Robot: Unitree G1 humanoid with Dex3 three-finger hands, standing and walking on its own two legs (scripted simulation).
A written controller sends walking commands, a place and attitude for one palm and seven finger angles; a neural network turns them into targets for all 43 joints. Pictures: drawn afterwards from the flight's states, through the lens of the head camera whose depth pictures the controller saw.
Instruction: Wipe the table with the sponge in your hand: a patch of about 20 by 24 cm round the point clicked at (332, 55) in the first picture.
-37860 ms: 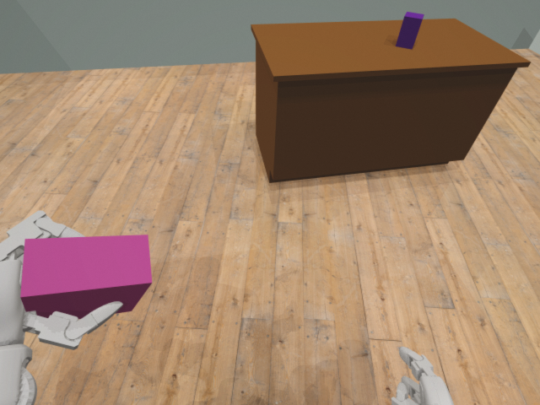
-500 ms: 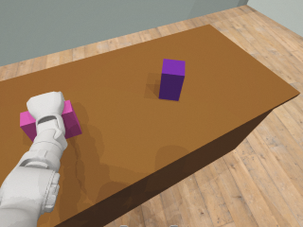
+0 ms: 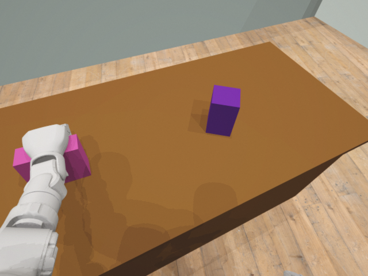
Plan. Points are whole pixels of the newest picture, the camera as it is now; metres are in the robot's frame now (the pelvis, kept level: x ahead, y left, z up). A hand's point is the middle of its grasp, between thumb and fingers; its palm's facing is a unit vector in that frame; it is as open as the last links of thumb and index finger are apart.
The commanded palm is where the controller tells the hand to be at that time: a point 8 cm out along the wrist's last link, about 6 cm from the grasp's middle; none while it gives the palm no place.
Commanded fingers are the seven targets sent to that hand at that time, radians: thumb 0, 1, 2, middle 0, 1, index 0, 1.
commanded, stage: wipe back along the first lane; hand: left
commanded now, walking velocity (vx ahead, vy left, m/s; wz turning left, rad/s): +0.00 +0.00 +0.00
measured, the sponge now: (58, 167) +0.37 +0.33 -0.04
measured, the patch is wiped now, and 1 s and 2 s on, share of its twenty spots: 1.00 1.00 1.00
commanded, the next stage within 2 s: lift the sponge slowly off the table in 1.80 s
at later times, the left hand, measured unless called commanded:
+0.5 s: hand (48, 170) +0.34 +0.33 +0.00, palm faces -0.08 -0.01 -1.00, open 9.7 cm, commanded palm +0.30 +0.31 +0.02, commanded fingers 0.00 0.10 1.30 -1.20 -1.60 -1.20 -1.60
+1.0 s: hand (49, 187) +0.30 +0.31 +0.00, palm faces -0.05 -0.02 -1.00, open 9.7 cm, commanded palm +0.25 +0.28 +0.02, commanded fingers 0.00 0.10 1.30 -1.20 -1.60 -1.20 -1.60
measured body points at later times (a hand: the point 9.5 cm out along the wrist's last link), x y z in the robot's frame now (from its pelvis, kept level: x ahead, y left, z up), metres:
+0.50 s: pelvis -0.01 +0.01 +0.00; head +0.03 +0.02 +0.45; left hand +0.34 +0.33 +0.05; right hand +0.13 -0.25 -0.11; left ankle -0.02 +0.07 -0.71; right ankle +0.00 -0.12 -0.71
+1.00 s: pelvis +0.00 +0.01 +0.01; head +0.02 +0.01 +0.46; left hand +0.30 +0.31 +0.05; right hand +0.19 -0.23 -0.09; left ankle -0.02 +0.07 -0.71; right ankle +0.00 -0.12 -0.71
